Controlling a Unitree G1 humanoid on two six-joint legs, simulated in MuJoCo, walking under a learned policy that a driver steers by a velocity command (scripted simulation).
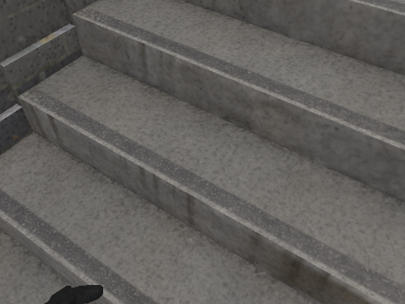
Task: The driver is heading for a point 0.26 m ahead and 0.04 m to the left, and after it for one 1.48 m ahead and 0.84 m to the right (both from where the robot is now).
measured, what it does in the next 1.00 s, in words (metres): climbs, turning right: left foot 0.17 m higher, then right foot 0.16 m higher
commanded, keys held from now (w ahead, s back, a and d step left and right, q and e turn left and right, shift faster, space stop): w+q+shift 0.02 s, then w+e+shift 0.98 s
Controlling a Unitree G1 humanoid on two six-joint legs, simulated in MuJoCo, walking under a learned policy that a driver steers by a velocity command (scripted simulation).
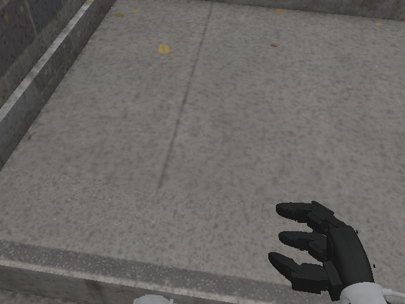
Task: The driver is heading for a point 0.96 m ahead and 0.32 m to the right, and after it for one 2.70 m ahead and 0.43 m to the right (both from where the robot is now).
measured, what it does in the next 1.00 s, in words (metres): climbs, turning right: left foot 0.16 m higher, then right foot 0.17 m higher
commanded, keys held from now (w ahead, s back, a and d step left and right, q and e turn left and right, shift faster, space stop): w+e+shift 0.64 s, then w+shift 0.26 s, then w+q+shift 0.10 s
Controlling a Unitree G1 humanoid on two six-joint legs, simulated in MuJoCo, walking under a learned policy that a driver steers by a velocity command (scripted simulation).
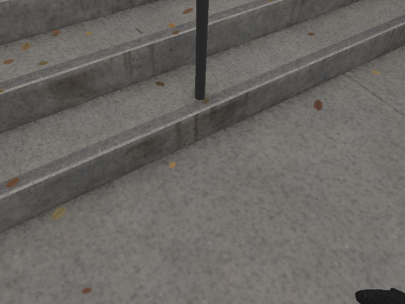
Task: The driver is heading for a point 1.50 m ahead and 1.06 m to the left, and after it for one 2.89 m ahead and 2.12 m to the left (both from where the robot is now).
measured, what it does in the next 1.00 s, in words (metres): walks ahead, turning left: right foot, then left foot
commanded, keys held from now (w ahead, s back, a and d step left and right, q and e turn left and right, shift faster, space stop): w+q+shift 1.00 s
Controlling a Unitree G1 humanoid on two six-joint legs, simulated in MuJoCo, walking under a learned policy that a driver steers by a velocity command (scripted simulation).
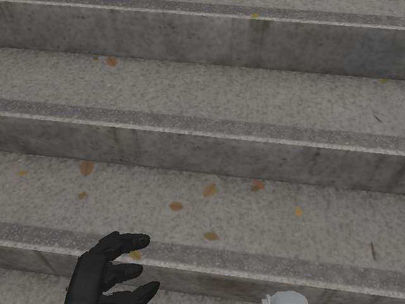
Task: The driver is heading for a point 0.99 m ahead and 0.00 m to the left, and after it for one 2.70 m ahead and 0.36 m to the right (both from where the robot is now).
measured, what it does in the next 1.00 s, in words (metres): climbs: right foot 0.17 m higher, then left foot 0.16 m higher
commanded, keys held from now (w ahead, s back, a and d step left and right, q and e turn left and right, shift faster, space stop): w+q+shift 0.08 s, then shift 0.92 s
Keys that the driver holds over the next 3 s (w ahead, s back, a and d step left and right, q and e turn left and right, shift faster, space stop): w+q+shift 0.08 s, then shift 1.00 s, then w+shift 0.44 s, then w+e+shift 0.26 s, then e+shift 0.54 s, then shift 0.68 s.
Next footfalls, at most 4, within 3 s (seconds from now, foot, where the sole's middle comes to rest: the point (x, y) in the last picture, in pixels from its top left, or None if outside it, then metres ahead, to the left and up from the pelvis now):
0.14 right None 0.31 -0.17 -0.61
0.62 left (164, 228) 0.58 0.09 -0.44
1.02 right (240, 211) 0.61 -0.11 -0.43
1.42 left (156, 228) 0.58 0.11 -0.44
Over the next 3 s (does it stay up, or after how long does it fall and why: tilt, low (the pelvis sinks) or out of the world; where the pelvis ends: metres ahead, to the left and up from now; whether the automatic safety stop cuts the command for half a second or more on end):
stays up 1.17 0.10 0.65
